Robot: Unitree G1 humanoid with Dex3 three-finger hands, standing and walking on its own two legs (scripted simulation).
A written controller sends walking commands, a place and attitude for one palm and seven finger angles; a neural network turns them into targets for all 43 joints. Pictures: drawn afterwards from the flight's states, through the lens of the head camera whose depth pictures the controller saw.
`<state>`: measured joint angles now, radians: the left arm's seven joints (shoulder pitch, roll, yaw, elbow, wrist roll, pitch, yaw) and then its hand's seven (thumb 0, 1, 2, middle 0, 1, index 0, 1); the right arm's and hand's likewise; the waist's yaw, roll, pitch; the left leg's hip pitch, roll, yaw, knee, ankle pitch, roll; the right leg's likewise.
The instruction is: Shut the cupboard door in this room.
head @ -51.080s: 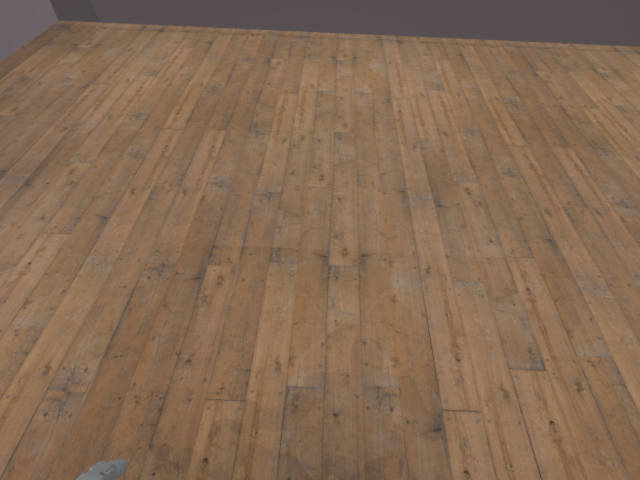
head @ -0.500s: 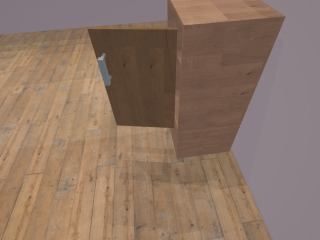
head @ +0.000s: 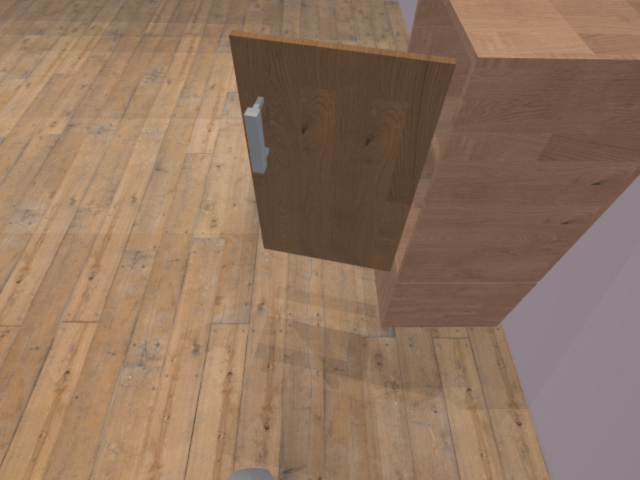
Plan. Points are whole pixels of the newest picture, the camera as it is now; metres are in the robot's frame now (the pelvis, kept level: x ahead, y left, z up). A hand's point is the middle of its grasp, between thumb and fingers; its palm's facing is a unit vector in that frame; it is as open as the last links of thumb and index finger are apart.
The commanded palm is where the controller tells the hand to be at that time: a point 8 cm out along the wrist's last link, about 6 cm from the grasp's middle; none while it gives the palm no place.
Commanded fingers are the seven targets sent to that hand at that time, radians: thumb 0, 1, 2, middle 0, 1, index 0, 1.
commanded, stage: take the last steps up to it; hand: left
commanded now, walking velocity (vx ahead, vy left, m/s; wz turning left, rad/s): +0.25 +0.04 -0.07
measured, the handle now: (259, 135) +0.67 +0.19 +0.00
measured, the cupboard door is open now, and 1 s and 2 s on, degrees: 77 77 77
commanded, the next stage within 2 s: come to a stop and stand still in 0.22 s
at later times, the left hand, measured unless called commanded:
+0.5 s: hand (235, 375) +0.27 +0.16 -0.15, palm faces -0.02 -0.97 -0.24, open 7.4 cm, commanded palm none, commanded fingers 0.00 0.90 0.90 -0.20 -0.30 -0.20 -0.30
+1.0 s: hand (172, 433) +0.18 +0.24 -0.16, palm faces +0.02 -0.98 -0.18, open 7.4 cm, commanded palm none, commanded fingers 0.00 0.90 0.90 -0.20 -0.30 -0.20 -0.30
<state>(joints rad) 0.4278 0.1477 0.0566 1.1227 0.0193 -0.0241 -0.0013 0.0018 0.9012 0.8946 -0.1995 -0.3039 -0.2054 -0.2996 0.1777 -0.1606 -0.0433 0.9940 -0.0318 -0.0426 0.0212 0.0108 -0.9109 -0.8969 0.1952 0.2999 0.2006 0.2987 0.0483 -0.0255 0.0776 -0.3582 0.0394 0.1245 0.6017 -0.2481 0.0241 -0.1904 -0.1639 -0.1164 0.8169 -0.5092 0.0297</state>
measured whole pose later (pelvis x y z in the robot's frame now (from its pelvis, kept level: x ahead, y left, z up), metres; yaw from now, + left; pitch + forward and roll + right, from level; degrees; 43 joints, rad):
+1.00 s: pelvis +0.17 +0.04 +0.02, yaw -3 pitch +1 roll -2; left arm 0.27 0.22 0.07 1.05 0.02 0.05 0.01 0.00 0.91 0.90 -0.19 -0.30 -0.20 -0.30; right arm 0.18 -0.14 -0.03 1.00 -0.03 0.00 -0.05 0.01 -0.93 -0.90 0.20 0.30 0.21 0.30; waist 0.02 -0.04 0.03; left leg -0.23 0.03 0.07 0.40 -0.18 0.04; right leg -0.40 -0.01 0.01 1.00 -0.40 0.04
